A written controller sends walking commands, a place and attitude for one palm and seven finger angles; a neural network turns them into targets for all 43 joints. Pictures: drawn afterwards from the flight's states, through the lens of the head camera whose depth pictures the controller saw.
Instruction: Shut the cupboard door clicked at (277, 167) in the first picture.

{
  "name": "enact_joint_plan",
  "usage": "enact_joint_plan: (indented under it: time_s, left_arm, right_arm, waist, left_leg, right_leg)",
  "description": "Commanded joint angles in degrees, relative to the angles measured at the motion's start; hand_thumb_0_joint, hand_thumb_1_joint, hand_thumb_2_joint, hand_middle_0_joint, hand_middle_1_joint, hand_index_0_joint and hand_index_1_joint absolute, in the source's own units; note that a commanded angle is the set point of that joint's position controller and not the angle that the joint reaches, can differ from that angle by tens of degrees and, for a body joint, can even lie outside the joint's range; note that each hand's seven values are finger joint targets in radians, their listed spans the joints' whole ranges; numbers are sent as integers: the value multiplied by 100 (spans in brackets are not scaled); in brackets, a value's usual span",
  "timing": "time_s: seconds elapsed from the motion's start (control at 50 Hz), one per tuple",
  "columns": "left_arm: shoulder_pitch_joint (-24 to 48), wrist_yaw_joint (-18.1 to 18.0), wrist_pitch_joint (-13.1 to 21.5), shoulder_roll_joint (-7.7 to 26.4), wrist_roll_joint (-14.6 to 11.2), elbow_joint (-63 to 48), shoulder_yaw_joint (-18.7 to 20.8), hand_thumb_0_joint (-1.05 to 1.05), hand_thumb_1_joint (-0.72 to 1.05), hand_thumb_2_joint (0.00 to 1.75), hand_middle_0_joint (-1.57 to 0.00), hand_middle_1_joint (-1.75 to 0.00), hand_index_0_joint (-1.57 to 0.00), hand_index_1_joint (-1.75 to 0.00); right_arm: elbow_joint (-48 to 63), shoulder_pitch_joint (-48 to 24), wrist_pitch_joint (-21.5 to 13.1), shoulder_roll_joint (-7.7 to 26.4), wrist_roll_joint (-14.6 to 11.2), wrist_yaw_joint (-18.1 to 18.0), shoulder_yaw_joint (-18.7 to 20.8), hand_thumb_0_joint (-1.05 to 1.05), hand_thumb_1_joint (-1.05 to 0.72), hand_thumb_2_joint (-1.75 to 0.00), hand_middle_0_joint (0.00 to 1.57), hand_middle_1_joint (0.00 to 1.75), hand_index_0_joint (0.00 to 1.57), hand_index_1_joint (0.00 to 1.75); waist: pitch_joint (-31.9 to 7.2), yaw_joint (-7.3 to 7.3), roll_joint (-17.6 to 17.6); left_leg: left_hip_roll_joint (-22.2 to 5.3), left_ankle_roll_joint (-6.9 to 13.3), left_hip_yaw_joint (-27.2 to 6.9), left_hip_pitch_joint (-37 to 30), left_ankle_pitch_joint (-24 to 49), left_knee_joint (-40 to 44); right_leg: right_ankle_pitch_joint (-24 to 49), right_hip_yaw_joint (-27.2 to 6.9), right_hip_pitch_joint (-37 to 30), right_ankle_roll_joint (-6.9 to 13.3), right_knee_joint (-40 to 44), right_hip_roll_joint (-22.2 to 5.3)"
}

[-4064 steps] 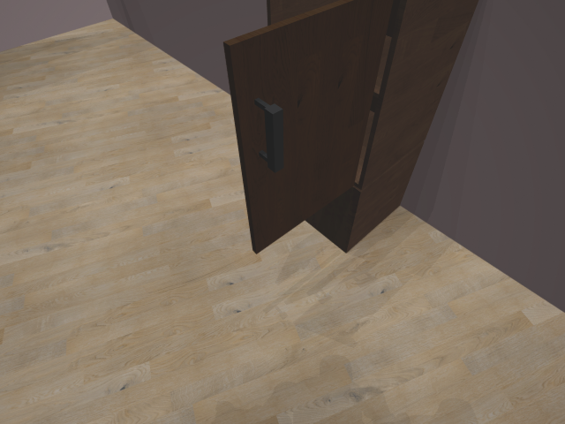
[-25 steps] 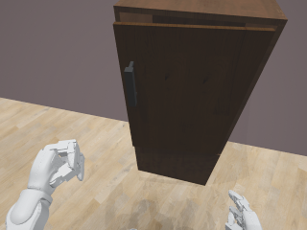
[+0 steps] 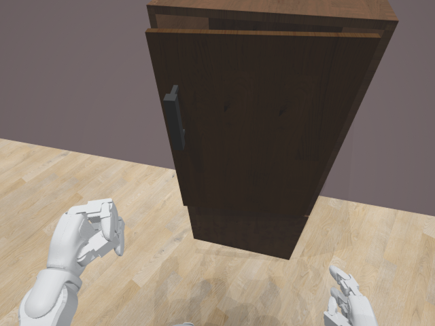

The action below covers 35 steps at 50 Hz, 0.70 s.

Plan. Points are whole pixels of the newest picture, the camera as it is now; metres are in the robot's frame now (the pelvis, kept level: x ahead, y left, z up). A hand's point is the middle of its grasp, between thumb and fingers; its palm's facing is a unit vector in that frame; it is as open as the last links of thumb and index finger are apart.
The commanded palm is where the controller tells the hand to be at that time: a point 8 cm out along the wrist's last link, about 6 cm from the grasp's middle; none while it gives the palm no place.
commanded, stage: bring the fist close to the handle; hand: left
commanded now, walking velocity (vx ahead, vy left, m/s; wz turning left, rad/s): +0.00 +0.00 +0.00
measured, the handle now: (177, 118) +0.52 +0.14 +0.10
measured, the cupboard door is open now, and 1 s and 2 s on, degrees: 8 8 0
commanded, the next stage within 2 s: push the door shut along its arc in 1.28 s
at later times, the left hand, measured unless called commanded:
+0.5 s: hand (159, 181) +0.34 +0.14 +0.10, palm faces -0.06 -1.00 -0.03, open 3.1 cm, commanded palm +0.33 +0.19 +0.10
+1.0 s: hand (191, 145) +0.44 +0.09 +0.10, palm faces -0.03 -1.00 +0.00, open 3.1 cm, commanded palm +0.41 +0.15 +0.10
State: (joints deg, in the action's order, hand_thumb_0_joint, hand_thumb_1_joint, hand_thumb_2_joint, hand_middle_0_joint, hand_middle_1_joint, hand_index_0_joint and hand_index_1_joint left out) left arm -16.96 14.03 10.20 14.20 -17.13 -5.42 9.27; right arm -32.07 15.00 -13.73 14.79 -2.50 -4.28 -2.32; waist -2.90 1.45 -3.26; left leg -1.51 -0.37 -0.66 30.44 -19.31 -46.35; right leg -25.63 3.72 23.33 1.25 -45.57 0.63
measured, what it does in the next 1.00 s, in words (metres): stands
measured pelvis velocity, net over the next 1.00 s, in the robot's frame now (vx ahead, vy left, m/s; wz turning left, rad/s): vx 0.00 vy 0.00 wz -0.04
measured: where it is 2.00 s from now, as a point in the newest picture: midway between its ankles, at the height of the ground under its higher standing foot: outside the picture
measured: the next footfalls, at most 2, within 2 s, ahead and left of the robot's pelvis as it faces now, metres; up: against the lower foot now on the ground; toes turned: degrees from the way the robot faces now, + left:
none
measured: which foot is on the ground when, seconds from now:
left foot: down 0.00-1.00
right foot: down 0.00-1.00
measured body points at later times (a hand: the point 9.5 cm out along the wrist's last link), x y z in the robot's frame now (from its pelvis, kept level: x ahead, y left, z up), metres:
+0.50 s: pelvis +0.01 +0.00 +0.00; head +0.03 -0.02 +0.45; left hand +0.34 +0.19 +0.10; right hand +0.16 -0.24 -0.09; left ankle +0.05 +0.12 -0.70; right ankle -0.02 -0.10 -0.70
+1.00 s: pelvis +0.00 +0.00 +0.00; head +0.05 -0.02 +0.45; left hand +0.43 +0.15 +0.10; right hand +0.09 -0.26 -0.12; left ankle +0.05 +0.12 -0.70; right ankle -0.02 -0.10 -0.70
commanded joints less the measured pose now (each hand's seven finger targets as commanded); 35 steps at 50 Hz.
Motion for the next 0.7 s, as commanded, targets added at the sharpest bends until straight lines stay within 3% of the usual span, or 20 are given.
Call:
enact_joint_plan:
  time_s: [0.0,0.04,0.06,0.08,0.1,0.16,0.2,0.22,0.26,0.3,0.32,0.36,0.38,0.4,0.46,0.5,0.58,0.6,0.62,0.68]
  left_arm:
    - [1732,-104,534,512,-23,-983,51,0,90,90,-130,-150,-130,-150]
    - [1711,-24,361,426,49,-766,-118,0,90,90,-130,-150,-130,-150]
    - [1640,-21,252,547,86,-658,-21,0,90,90,-130,-150,-130,-150]
    - [1647,-9,137,421,120,-622,-168,0,90,90,-130,-150,-130,-150]
    - [1739,-60,42,569,181,-474,-78,0,90,90,-130,-150,-130,-150]
    - [2179,-298,-63,496,213,-594,-9,0,90,90,-130,-150,-130,-150]
    - [2550,-557,-13,780,239,-477,339,0,90,90,-130,-150,-130,-150]
    - [2848,-645,49,589,262,-535,189,0,90,90,-130,-150,-130,-150]
    - [3033,-787,153,613,296,-336,296,0,90,90,-130,-150,-130,-150]
    - [3109,-830,226,585,391,-118,198,0,90,90,-130,-150,-130,-150]
    - [3280,-801,250,358,444,-68,-74,0,90,90,-130,-150,-130,-150]
    - [3410,-749,197,231,510,205,-278,0,90,90,-130,-150,-130,-150]
    - [3567,-723,154,231,515,375,-303,0,90,90,-130,-150,-130,-150]
    - [3565,-696,93,219,515,609,-329,0,90,90,-130,-150,-130,-150]
    - [4070,-682,9,175,472,800,-346,0,90,90,-130,-150,-130,-150]
    - [4489,-799,34,447,493,945,-81,0,90,90,-130,-150,-130,-150]
    - [5413,-1063,304,288,586,966,-184,0,90,90,-130,-150,-130,-150]
    - [5438,-1132,358,451,630,1145,-41,0,90,90,-130,-150,-130,-150]
    - [5451,-1158,395,402,646,1338,-51,0,90,90,-130,-150,-130,-150]
    - [5647,-1190,431,330,707,1972,-78,0,90,90,-130,-150,-130,-150]
  right_arm:
    - [708,-420,-349,625,8,-14,252,0,-90,-90,20,30,20,30]
    - [724,-399,-330,632,-12,-3,274,0,-90,-90,20,30,20,30]
    - [720,-377,-299,648,-26,-1,290,0,-90,-90,20,30,20,30]
    - [771,-415,-269,626,-33,7,273,0,-90,-90,20,30,20,30]
    - [746,-383,-227,652,-32,8,280,0,-90,-90,20,30,20,30]
    - [808,-471,-137,593,0,35,260,0,-90,-90,20,30,20,30]
    - [730,-494,-61,598,33,33,252,0,-90,-90,20,30,20,30]
    - [740,-546,-41,550,41,56,239,0,-90,-90,20,30,20,30]
    - [668,-526,1,544,55,84,255,0,-90,-90,20,30,20,30]
    - [623,-484,54,556,54,124,268,0,-90,-90,20,30,20,30]
    - [606,-496,69,530,48,150,268,0,-90,-90,20,30,20,30]
    - [570,-438,117,554,31,168,286,0,-90,-90,20,30,20,30]
    - [532,-398,147,573,21,167,297,0,-90,-90,20,30,20,30]
    - [521,-359,171,604,18,164,311,0,-90,-90,20,30,20,30]
    - [515,-368,254,614,-2,150,329,0,-90,-90,20,30,20,30]
    - [438,-327,311,652,22,124,338,0,-90,-90,20,30,20,30]
    - [347,-319,364,580,51,168,338,0,-90,-90,20,30,20,30]
    - [287,-261,384,607,68,172,356,0,-90,-90,20,30,20,30]
    - [275,-269,415,592,70,184,357,0,-90,-90,20,30,20,30]
    - [194,-165,500,607,71,226,379,0,-90,-90,20,30,20,30]
  waist:
    - [-678,-281,302]
    - [-890,-225,238]
    - [-1015,-176,182]
    - [-1010,-143,117]
    - [-1023,-160,338]
    - [-1209,-95,365]
    - [-1165,-73,492]
    - [-1203,-122,416]
    - [-1273,-112,478]
    - [-1297,-106,388]
    - [-1294,-181,177]
    - [-1267,-214,60]
    - [-1231,-258,150]
    - [-1173,-276,460]
    - [-1288,-274,438]
    - [-1405,-282,579]
    - [-1743,-328,201]
    - [-1781,-313,412]
    - [-1773,-300,260]
    - [-1763,-344,452]
  left_leg:
    - [150,218,-123,-925,505,563]
    - [169,220,-99,-981,598,597]
    - [157,206,-90,-1020,671,625]
    - [169,208,-75,-1042,692,668]
    - [150,226,-84,-1018,773,657]
    - [160,209,-60,-1174,931,731]
    - [147,197,-42,-1128,957,739]
    - [153,201,-19,-1191,1010,748]
    - [147,186,13,-1243,1129,732]
    - [140,185,44,-1256,1242,707]
    - [140,180,63,-1337,1313,707]
    - [132,167,68,-1372,1287,715]
    - [123,170,47,-1377,1273,710]
    - [117,194,40,-1289,1233,698]
    - [145,184,56,-1326,1191,734]
    - [136,186,48,-1313,1233,716]
    - [137,168,51,-1594,1461,664]
    - [119,174,48,-1528,1490,643]
    - [128,167,73,-1506,1468,656]
    - [134,165,107,-1389,1488,627]
  right_leg:
    - [1015,-318,554,-142,930,6]
    - [1198,-320,431,-140,915,-32]
    - [1294,-296,346,-128,893,-33]
    - [1348,-273,324,-124,895,-39]
    - [1433,-291,272,-143,908,-45]
    - [1646,-203,174,-125,857,-34]
    - [1636,-218,140,-122,881,-22]
    - [1721,-214,146,-120,860,-31]
    - [1893,-206,103,-106,809,-5]
    - [2017,-218,75,-92,789,-7]
    - [2132,-212,132,-90,769,-20]
    - [2116,-201,202,-83,787,-9]
    - [2127,-203,252,-86,812,2]
    - [2115,-223,226,-114,864,0]
    - [2135,-233,189,-114,901,-10]
    - [2154,-251,141,-118,905,-9]
    - [2332,-238,227,-83,777,-1]
    - [2349,-244,163,-90,766,9]
    - [2354,-260,176,-85,767,1]
    - [2486,-271,178,-101,756,6]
